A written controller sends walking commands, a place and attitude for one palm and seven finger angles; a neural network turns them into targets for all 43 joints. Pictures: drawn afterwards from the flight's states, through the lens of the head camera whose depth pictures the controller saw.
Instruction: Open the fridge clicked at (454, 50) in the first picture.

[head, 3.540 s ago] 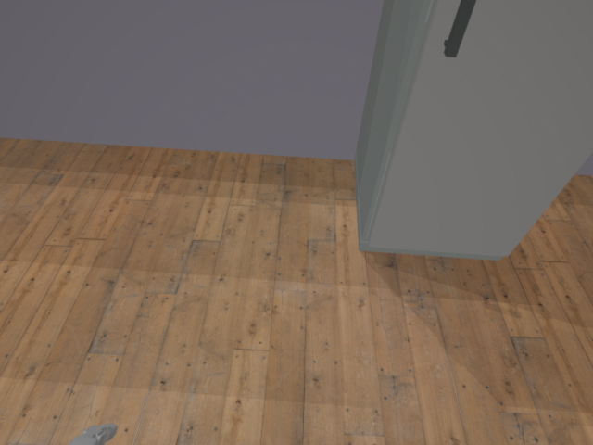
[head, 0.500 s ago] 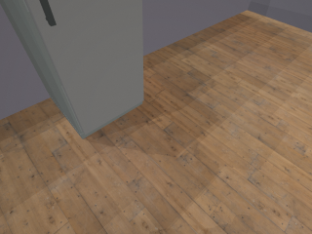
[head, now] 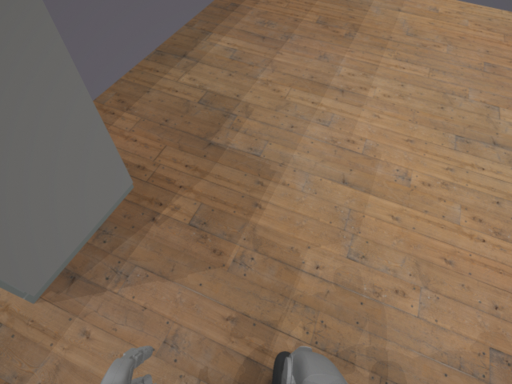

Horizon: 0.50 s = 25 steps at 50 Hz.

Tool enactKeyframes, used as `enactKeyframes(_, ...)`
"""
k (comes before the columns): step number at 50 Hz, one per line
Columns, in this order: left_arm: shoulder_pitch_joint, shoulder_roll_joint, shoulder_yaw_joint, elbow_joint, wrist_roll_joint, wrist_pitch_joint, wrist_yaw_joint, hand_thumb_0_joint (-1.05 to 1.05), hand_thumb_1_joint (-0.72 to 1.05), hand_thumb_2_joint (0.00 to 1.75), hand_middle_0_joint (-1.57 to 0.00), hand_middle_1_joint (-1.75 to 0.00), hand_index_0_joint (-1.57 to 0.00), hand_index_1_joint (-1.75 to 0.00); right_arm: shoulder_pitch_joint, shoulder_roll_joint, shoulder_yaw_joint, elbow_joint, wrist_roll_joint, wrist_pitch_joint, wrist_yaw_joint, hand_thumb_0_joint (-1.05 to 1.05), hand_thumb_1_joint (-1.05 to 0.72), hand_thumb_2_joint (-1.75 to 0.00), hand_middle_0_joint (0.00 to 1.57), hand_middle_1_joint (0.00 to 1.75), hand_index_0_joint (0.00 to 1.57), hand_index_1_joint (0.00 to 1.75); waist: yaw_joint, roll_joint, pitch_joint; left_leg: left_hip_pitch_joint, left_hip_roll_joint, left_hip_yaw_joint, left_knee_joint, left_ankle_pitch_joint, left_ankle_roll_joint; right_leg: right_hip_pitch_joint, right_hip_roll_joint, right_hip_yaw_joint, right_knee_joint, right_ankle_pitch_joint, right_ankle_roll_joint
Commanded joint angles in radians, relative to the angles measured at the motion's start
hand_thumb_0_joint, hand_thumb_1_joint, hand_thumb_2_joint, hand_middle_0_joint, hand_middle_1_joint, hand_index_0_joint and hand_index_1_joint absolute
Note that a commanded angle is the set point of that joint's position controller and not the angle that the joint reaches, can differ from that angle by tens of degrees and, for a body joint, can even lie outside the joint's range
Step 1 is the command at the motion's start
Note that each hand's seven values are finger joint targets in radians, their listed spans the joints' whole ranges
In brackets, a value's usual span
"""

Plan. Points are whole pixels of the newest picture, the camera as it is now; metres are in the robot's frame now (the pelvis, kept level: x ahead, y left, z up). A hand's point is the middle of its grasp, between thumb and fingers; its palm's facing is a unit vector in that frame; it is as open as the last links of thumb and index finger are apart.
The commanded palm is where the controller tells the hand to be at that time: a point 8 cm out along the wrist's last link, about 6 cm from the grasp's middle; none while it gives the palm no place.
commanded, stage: walk to a spot facing it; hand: left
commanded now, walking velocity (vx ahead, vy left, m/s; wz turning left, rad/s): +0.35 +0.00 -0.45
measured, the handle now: out of the picture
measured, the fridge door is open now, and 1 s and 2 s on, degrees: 0 0 0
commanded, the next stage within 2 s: turn to face it in 0.70 s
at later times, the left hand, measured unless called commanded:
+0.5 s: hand (147, 331) +0.23 +0.20 -0.17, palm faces -0.05 -0.98 -0.18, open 7.4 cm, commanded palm none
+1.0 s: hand (226, 192) +0.53 +0.07 -0.15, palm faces -0.43 -0.87 -0.25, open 7.4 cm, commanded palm none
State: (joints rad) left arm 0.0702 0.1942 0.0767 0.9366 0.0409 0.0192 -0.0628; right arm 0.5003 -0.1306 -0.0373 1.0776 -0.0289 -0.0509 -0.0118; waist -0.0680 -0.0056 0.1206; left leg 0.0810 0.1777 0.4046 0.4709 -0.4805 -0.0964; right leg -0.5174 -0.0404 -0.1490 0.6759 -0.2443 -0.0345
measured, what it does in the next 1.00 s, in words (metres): walks ahead, turning right: right foot, then left foot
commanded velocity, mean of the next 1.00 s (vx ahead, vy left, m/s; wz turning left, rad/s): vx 0.14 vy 0.00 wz -0.22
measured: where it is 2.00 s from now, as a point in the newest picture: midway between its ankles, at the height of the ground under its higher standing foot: (268, 333)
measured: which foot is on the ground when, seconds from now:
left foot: down 0.00-0.02, up 0.04-0.46, down 0.48-0.92, up 0.94-1.00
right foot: up 0.00-0.00, down 0.02-0.48, up 0.50-0.90, down 0.92-1.00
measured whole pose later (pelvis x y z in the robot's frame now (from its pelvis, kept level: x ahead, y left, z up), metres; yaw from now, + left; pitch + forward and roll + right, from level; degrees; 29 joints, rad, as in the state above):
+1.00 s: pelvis +0.33 -0.04 +0.00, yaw -23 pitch +0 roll +0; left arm 0.07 0.18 0.04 0.96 0.03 -0.04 0.00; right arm 0.35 -0.21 -0.05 1.08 -0.01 0.02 -0.02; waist -0.07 0.04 0.09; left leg -0.26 0.14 0.14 0.89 -0.57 -0.05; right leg -0.36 -0.05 -0.15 0.66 -0.29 -0.05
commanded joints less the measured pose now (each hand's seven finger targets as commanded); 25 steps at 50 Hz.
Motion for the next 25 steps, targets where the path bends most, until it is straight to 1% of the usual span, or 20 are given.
enactKeyframes(1,0.414,0.282,0.069,0.037,-0.008,-0.068,0.036,0.0,0.9,0.9,-0.2,-0.3,-0.2,-0.3,-0.026,-0.145,-0.031,-0.127,0.032,-0.02,0.01,0.0,-0.9,-0.9,0.2,0.3,0.2,0.3,0.235,-0.159,-0.409,-0.615,-0.004,-0.1,0.765,0.029,0.034,0.911,-0.267,0.466,-0.179,0.138,-0.182)
enactKeyframes(2,0.445,0.354,0.079,0.051,-0.039,-0.058,0.047,0.0,0.9,0.9,-0.2,-0.3,-0.2,-0.3,-0.12,-0.138,-0.025,-0.164,0.034,-0.021,0.001,0.0,-0.9,-0.9,0.2,0.3,0.2,0.3,0.234,-0.209,-0.428,-0.755,-0.055,-0.245,0.965,-0.144,0.041,0.894,-0.394,0.711,-0.298,0.281,-0.245)
enactKeyframes(3,0.365,0.318,0.076,0.019,-0.038,-0.051,0.055,0.0,0.9,0.9,-0.2,-0.3,-0.2,-0.3,-0.162,-0.157,-0.036,-0.179,0.027,-0.019,-0.005,0.0,-0.9,-0.9,0.2,0.3,0.2,0.3,0.207,-0.177,-0.345,-0.771,-0.033,-0.355,1.017,-0.039,0.054,0.741,-0.38,0.687,-0.355,0.136,-0.232)
enactKeyframes(4,0.274,0.263,0.057,-0.004,-0.037,-0.051,0.059,0.0,0.9,0.9,-0.2,-0.3,-0.2,-0.3,-0.199,-0.156,-0.038,-0.17,0.019,-0.015,-0.004,0.0,-0.9,-0.9,0.2,0.3,0.2,0.3,0.171,-0.089,-0.221,-0.774,0.009,-0.375,1.005,0.055,0.053,0.579,-0.356,0.635,-0.391,0.022,-0.223)
enactKeyframes(5,0.198,0.208,0.036,-0.02,-0.035,-0.058,0.063,0.0,0.9,0.9,-0.2,-0.3,-0.2,-0.3,-0.206,-0.15,-0.035,-0.156,0.009,-0.007,-0.001,0.0,-0.9,-0.9,0.2,0.3,0.2,0.3,0.123,-0.005,-0.149,-0.726,0.039,-0.387,0.927,0.122,0.054,0.425,-0.307,0.525,-0.409,0.013,-0.195)
enactKeyframes(6,0.165,0.177,0.025,-0.02,-0.029,-0.068,0.066,0.0,0.9,0.9,-0.2,-0.3,-0.2,-0.3,-0.191,-0.134,-0.031,-0.139,0.001,0.006,0.001,0.0,-0.9,-0.9,0.2,0.3,0.2,0.3,0.089,0.014,-0.122,-0.662,0.042,-0.375,0.857,0.142,0.05,0.312,-0.267,0.449,-0.423,0.064,-0.176)
enactKeyframes(7,0.143,0.161,0.019,-0.02,-0.023,-0.075,0.067,0.0,0.9,0.9,-0.2,-0.3,-0.2,-0.3,-0.15,-0.118,-0.029,-0.123,-0.002,0.019,0.002,0.0,-0.9,-0.9,0.2,0.3,0.2,0.3,0.057,-0.008,-0.126,-0.624,0.037,-0.368,0.805,0.158,0.045,0.256,-0.236,0.385,-0.433,0.097,-0.161)
enactKeyframes(8,0.132,0.156,0.019,-0.012,-0.015,-0.08,0.069,0.0,0.9,0.9,-0.2,-0.3,-0.2,-0.3,-0.111,-0.111,-0.029,-0.115,-0.003,0.024,0.004,0.0,-0.9,-0.9,0.2,0.3,0.2,0.3,0.033,-0.014,-0.146,-0.588,0.029,-0.361,0.745,0.157,0.041,0.238,-0.213,0.345,-0.43,0.103,-0.159)
enactKeyframes(10,0.138,0.146,0.016,-0.003,-0.015,-0.085,0.066,0.0,0.9,0.9,-0.2,-0.3,-0.2,-0.3,-0.128,-0.107,-0.028,-0.12,-0.005,0.032,0.01,0.0,-0.9,-0.9,0.2,0.3,0.2,0.3,0.027,-0.056,-0.134,-0.593,0.016,-0.349,0.658,0.196,0.031,0.202,-0.177,0.311,-0.445,0.08,-0.158)
enactKeyframes(12,0.167,0.137,0.016,0.007,-0.017,-0.088,0.063,0.0,0.9,0.9,-0.2,-0.3,-0.2,-0.3,-0.194,-0.115,-0.028,-0.148,-0.006,0.03,0.016,0.0,-0.9,-0.9,0.2,0.3,0.2,0.3,0.044,-0.076,-0.116,-0.627,0.005,-0.346,0.566,0.237,0.026,0.229,-0.159,0.316,-0.455,0.048,-0.157)
enactKeyframes(14,0.185,0.147,0.015,0.016,-0.016,-0.091,0.064,0.0,0.9,0.9,-0.2,-0.3,-0.2,-0.3,-0.264,-0.115,-0.028,-0.18,-0.002,0.023,0.024,0.0,-0.9,-0.9,0.2,0.3,0.2,0.3,0.057,-0.081,-0.095,-0.624,-0.004,-0.346,0.445,0.251,0.026,0.242,-0.164,0.323,-0.45,0.047,-0.162)
enactKeyframes(17,0.219,0.158,0.013,0.022,-0.017,-0.087,0.062,0.0,0.9,0.9,-0.2,-0.3,-0.2,-0.3,-0.357,-0.12,-0.025,-0.215,0.0,0.013,0.03,0.0,-0.9,-0.9,0.2,0.3,0.2,0.3,0.089,-0.099,-0.068,-0.573,-0.043,-0.331,0.299,0.265,0.034,0.261,-0.166,0.344,-0.436,0.059,-0.149)
enactKeyframes(18,0.223,0.167,0.016,0.023,-0.015,-0.086,0.062,0.0,0.9,0.9,-0.2,-0.3,-0.2,-0.3,-0.367,-0.121,-0.026,-0.221,0.003,0.007,0.03,0.0,-0.9,-0.9,0.2,0.3,0.2,0.3,0.089,-0.087,-0.073,-0.549,-0.055,-0.329,0.252,0.247,0.037,0.285,-0.175,0.358,-0.419,0.083,-0.15)
enactKeyframes(19,0.236,0.17,0.018,0.024,-0.017,-0.084,0.062,0.0,0.9,0.9,-0.2,-0.3,-0.2,-0.3,-0.39,-0.122,-0.025,-0.228,0.004,0.002,0.029,0.0,-0.9,-0.9,0.2,0.3,0.2,0.3,0.1,-0.085,-0.069,-0.518,-0.073,-0.317,0.216,0.241,0.04,0.296,-0.173,0.371,-0.404,0.129,-0.146)
enactKeyframes(20,0.236,0.176,0.02,0.022,-0.019,-0.081,0.062,0.0,0.9,0.9,-0.2,-0.3,-0.2,-0.3,-0.388,-0.128,-0.027,-0.23,0.006,-0.002,0.026,0.0,-0.9,-0.9,0.2,0.3,0.2,0.3,0.092,-0.095,-0.065,-0.476,-0.083,-0.31,0.176,0.245,0.041,0.291,-0.174,0.375,-0.383,0.157,-0.139)
enactKeyframes(21,0.235,0.174,0.021,0.023,-0.021,-0.077,0.062,0.0,0.9,0.9,-0.2,-0.3,-0.2,-0.3,-0.375,-0.14,-0.029,-0.225,0.006,-0.005,0.021,0.0,-0.9,-0.9,0.2,0.3,0.2,0.3,0.083,-0.091,-0.069,-0.409,-0.098,-0.297,0.115,0.252,0.043,0.284,-0.158,0.371,-0.346,0.189,-0.125)
enactKeyframes(22,0.226,0.168,0.023,0.017,-0.025,-0.073,0.062,0.0,0.9,0.9,-0.2,-0.3,-0.2,-0.3,-0.322,-0.158,-0.033,-0.208,0.005,-0.01,0.014,0.0,-0.9,-0.9,0.2,0.3,0.2,0.3,0.055,-0.07,-0.085,-0.289,-0.106,-0.291,0.033,0.288,0.047,0.237,-0.127,0.355,-0.276,0.209,-0.103)
enactKeyframes(23,0.217,0.144,0.022,0.009,-0.027,-0.072,0.06,0.0,0.9,0.9,-0.2,-0.3,-0.2,-0.3,-0.21,-0.208,-0.045,-0.174,0.002,-0.019,0.002,0.0,-0.9,-0.9,0.2,0.3,0.2,0.3,0.005,0.019,-0.149,-0.081,-0.049,-0.358,-0.048,0.31,0.069,0.148,-0.064,0.318,-0.085,0.232,-0.065)
enactKeyframes(24,0.258,0.083,0.016,-0.004,-0.038,-0.071,0.049,0.0,0.9,0.9,-0.2,-0.3,-0.2,-0.3,-0.088,-0.326,-0.069,-0.15,-0.015,-0.025,-0.006,0.0,-0.9,-0.9,0.2,0.3,0.2,0.3,-0.028,0.286,-0.274,0.148,0.233,-0.654,-0.089,0.372,0.161,-0.052,0.067,0.173,0.212,-0.088,-0.003)
enactKeyframes(25,0.236,0.094,0.012,-0.021,-0.029,-0.077,0.048,0.0,0.9,0.9,-0.2,-0.3,-0.2,-0.3,-0.036,-0.347,-0.064,-0.146,-0.006,-0.011,-0.004,0.0,-0.9,-0.9,0.2,0.3,0.2,0.3,-0.04,0.298,-0.274,0.115,0.375,-0.767,-0.16,0.388,0.245,-0.132,0.071,0.137,0.445,-0.371,0.017)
